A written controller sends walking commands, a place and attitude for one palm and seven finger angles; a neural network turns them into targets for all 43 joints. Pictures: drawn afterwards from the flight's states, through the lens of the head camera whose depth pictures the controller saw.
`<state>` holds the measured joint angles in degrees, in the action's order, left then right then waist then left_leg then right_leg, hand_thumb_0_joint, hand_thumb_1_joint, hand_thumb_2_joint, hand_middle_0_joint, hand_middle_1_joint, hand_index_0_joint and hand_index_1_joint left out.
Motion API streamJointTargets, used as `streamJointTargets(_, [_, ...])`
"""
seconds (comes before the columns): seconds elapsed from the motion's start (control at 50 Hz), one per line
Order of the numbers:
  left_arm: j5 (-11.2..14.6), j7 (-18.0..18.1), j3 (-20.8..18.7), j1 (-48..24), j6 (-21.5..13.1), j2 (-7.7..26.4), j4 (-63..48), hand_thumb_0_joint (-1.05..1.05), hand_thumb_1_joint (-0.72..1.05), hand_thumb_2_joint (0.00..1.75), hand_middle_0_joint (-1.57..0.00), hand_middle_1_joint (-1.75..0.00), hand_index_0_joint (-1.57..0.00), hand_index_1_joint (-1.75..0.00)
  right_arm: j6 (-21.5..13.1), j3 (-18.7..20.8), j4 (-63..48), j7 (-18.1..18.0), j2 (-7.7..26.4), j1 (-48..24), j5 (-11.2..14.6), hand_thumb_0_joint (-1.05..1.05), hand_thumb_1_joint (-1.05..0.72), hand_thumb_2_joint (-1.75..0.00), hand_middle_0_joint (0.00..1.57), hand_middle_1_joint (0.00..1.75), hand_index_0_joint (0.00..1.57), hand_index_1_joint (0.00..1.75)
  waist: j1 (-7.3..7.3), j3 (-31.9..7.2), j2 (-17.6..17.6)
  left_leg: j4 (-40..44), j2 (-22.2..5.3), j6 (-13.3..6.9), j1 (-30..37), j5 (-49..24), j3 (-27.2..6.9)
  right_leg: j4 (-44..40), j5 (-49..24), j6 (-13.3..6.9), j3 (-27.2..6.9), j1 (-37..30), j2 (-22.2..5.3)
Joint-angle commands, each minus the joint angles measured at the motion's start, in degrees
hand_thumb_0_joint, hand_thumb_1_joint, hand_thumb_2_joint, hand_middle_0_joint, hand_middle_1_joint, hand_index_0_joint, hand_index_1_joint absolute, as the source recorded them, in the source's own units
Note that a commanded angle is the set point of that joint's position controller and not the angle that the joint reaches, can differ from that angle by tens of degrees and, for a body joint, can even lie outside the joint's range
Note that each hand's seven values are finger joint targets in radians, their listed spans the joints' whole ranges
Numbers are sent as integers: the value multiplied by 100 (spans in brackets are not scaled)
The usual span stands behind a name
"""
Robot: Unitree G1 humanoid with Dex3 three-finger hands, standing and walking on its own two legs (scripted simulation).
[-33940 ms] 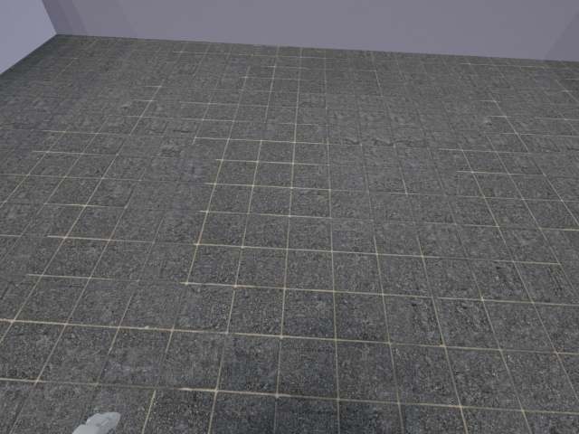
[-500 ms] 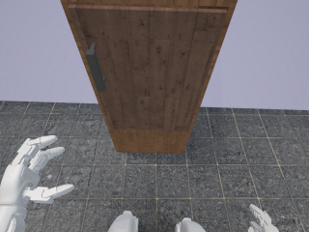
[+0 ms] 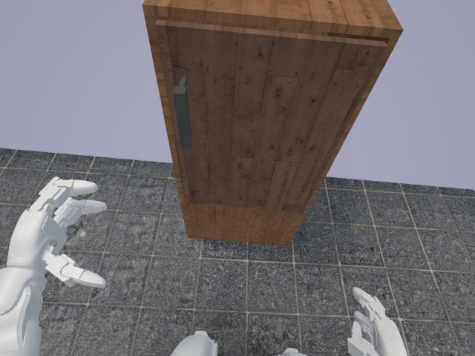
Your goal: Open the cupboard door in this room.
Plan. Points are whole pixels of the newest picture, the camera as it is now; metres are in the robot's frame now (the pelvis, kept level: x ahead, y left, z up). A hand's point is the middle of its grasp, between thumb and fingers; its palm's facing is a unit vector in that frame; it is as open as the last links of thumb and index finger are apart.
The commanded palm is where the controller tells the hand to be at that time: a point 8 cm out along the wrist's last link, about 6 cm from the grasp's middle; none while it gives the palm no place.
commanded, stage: raise the hand with hooked fingers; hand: left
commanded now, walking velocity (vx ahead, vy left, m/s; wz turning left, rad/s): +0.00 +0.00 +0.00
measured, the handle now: (185, 113) +0.56 +0.17 +0.05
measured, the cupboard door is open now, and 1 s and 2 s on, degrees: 0 0 0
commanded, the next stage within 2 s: move the hooked fingers beside the handle in 0.60 s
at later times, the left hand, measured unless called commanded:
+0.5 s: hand (100, 223) +0.29 +0.24 +0.06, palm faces +0.04 -1.00 -0.05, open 14.0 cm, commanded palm +0.26 +0.29 +0.06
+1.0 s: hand (122, 195) +0.34 +0.22 +0.07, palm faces +0.03 -1.00 -0.04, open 14.0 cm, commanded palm +0.31 +0.28 +0.06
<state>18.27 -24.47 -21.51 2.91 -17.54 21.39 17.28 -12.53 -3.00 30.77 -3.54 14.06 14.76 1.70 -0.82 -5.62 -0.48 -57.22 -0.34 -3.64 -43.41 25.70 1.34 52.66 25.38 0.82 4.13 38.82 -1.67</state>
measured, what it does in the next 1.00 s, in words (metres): shifts its weight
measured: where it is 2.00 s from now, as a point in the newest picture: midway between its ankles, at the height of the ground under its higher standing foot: outside the picture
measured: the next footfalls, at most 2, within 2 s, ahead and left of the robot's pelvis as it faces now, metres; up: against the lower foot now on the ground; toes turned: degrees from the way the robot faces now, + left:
none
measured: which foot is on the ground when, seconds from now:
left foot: down 0.00-1.00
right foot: down 0.00-1.00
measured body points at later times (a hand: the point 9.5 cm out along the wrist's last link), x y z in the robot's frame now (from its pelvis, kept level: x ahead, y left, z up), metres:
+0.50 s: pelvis +0.00 -0.03 +0.00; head +0.06 -0.01 +0.45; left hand +0.28 +0.30 +0.07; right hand +0.14 -0.28 -0.07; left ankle +0.03 +0.07 -0.68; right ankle +0.01 -0.15 -0.68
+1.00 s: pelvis +0.00 -0.05 +0.00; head +0.07 -0.05 +0.44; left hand +0.33 +0.28 +0.07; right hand +0.13 -0.32 -0.09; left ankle +0.03 +0.07 -0.68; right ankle +0.01 -0.15 -0.68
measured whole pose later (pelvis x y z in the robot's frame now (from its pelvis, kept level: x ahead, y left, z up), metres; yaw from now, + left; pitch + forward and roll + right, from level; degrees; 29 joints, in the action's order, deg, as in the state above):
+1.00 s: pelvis +0.00 -0.05 +0.00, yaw +0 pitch +13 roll -2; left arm 17.8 -29.5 -26.4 -15.2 -20.0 26.2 38.5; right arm -9.0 -1.7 34.7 -5.1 16.2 15.3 2.7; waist 1.7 -5.2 -0.7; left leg -57.0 -2.9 0.4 -45.0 25.0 -0.3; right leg 55.1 26.3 -2.3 5.4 41.8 0.9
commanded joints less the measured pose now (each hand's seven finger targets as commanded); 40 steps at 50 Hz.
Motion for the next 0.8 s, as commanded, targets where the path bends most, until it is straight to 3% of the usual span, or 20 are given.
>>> streamJointTargets(0.0, [173, -25, -682, -1406, -480, 1484, -897, 0, -50, 30, -30, -120, -30, -120, -217, 462, -577, -120, 1055, 70, 21, 0, -90, -90, 20, 30, 20, 30, 134, -1356, -840, 1307, -177, 604, 1868, -1735, -877, -448, -726, -289, 131, 169, 357])
streamJointTargets(0.04, [189, -171, -694, -1371, -270, 1512, -427, 0, -50, 30, -30, -120, -30, -120, -152, 467, -576, -144, 1094, 115, 42, 0, -90, -90, 20, 30, 20, 30, 141, -1284, -609, 1325, -158, 535, 1714, -1637, -822, -534, -769, -292, 130, 44, 377])
streamJointTargets(0.1, [213, -381, -599, -1436, -37, 1489, -306, 0, -50, 30, -30, -120, -30, -120, -109, 484, -616, -147, 1112, 118, 81, 0, -90, -90, 20, 30, 20, 30, 108, -1431, -747, 1336, -144, 522, 1837, -1916, -754, -606, -889, -281, 128, -61, 350])
streamJointTargets(0.16, [280, -448, -597, -1237, -31, 1465, -558, 0, -50, 30, -30, -120, -30, -120, -125, 516, -697, -91, 1106, 180, 62, 0, -90, -90, 20, 30, 20, 30, 60, -1733, -737, 1237, -143, 529, 2068, -2532, -714, -615, -1180, -277, 130, -173, 380])
streamJointTargets(0.24, [347, -273, -885, -1215, -266, 1667, -530, 0, -50, 30, -30, -120, -30, -120, -83, 536, -683, -37, 1113, 172, 18, 0, -90, -90, 20, 30, 20, 30, 49, -1358, -376, 1187, -89, 447, 1568, -2115, -597, -602, -1195, -297, 115, -251, 420])
streamJointTargets(0.34, [271, -133, -878, -1464, -463, 1688, -538, 0, -50, 30, -30, -120, -30, -120, -12, 531, -669, -37, 1084, 162, 21, 0, -90, -90, 20, 30, 20, 30, 98, -1334, -665, 1185, -43, 375, 1416, -1594, -480, -608, -972, -298, 17, -255, 382])
streamJointTargets(0.42, [200, -170, -743, -1376, -556, 1648, -811, 0, -50, 30, -30, -120, -30, -120, -23, 532, -676, -61, 1036, 131, 47, 0, -90, -90, 20, 30, 20, 30, 117, -1650, -949, 1141, -47, 317, 1624, -1681, -418, -641, -1076, -283, -46, -362, 357])
streamJointTargets(0.5, [342, -222, -848, -1311, -545, 1640, -579, 0, -50, 30, -30, -120, -30, -120, -7, 507, -629, -100, 1025, 89, 61, 0, -90, -90, 20, 30, 20, 30, 147, -1464, -454, 1072, -1, 256, 1248, -1468, -333, -714, -1159, -231, -114, -552, 360])
streamJointTargets(0.58, [387, -248, -808, -1418, -481, 1547, -211, 0, -50, 30, -30, -120, -30, -120, 5, 486, -584, -132, 1015, 54, 93, 0, -90, -90, 20, 30, 20, 30, 192, -1187, -326, 1063, 24, 232, 1032, -1171, -279, -812, -985, -202, -199, -506, 335])
streamJointTargets(0.68, [334, -331, -715, -1451, -453, 1525, -138, 0, -50, 30, -30, -120, -30, -120, 7, 480, -600, -132, 998, 51, 93, 0, -90, -90, 20, 30, 20, 30, 178, -1298, -248, 945, 49, 190, 891, -1198, -194, -863, -1097, -165, -384, -706, 270])
streamJointTargets(0.74, [241, -301, -916, -2351, -537, 1957, 170, 0, -50, 30, -30, -120, -30, -120, 35, 459, -443, -192, 1052, 90, 78, 0, -90, -90, 20, 30, 20, 30, 343, -1051, -18, 778, 11, 182, 584, -948, -205, -899, -727, -145, -556, -545, 261])
streamJointTargets(0.76, [228, -316, -858, -2605, -566, 1906, 311, 0, -50, 30, -30, -120, -30, -120, 45, 428, -420, -199, 1021, 64, 83, 0, -90, -90, 20, 30, 20, 30, 366, -1068, -111, 757, 27, 182, 499, -867, -192, -921, -597, -135, -635, -556, 233])
streamJointTargets(0.78, [199, -309, -983, -2893, -641, 2096, 386, 0, -50, 30, -30, -120, -30, -120, 43, 440, -367, -222, 1029, 84, 90, 0, -90, -90, 20, 30, 20, 30, 388, -1114, -122, 715, 8, 180, 499, -875, -196, -907, -580, -134, -670, -556, 218])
